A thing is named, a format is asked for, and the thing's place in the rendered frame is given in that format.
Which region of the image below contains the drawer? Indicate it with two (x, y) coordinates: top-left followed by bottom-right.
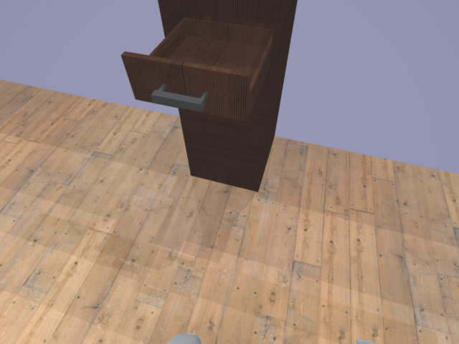
(121, 17), (273, 122)

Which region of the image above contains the handle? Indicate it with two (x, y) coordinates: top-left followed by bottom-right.
(151, 84), (208, 112)

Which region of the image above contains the cabinet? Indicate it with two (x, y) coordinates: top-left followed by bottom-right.
(158, 0), (298, 192)

